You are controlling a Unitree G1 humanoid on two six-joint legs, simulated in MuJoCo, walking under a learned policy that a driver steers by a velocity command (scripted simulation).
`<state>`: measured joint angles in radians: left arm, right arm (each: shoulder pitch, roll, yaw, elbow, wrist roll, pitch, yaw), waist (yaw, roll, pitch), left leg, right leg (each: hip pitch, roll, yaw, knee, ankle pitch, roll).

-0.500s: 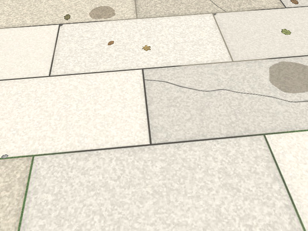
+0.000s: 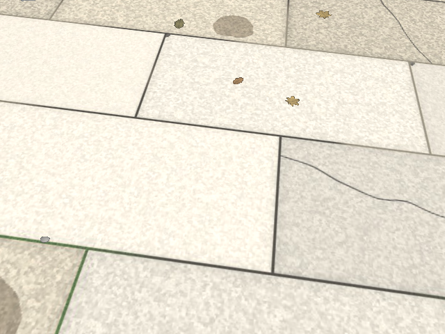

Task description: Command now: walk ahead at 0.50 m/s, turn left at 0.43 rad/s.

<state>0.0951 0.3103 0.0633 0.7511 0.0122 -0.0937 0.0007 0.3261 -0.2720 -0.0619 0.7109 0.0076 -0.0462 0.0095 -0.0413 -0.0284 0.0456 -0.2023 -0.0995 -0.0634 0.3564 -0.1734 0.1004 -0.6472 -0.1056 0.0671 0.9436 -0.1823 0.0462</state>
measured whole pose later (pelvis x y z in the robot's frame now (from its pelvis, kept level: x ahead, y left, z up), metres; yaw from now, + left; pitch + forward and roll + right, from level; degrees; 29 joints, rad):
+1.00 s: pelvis +0.57 +0.03 +0.00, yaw +4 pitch +1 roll +1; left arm 0.22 0.31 0.05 0.82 -0.01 -0.07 -0.01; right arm 0.28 -0.27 -0.05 0.78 0.00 -0.08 0.03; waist -0.02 -0.04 0.02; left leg -0.22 -0.06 0.04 0.35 -0.15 0.07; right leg -0.56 -0.09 0.03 1.07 -0.29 0.00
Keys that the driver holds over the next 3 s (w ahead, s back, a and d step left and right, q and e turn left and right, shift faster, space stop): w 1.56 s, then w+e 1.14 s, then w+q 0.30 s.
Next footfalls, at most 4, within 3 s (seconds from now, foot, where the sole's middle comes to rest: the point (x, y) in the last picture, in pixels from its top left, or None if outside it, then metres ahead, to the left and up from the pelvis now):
0.26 right None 0.34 -0.14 -0.78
0.80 left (177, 281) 0.62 0.11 -0.78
1.32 right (241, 199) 0.93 -0.11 -0.78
1.84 left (172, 141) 1.20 0.15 -0.78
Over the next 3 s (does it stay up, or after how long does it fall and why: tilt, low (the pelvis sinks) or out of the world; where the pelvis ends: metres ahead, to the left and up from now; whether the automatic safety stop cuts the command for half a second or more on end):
stays up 1.65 -0.16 -0.01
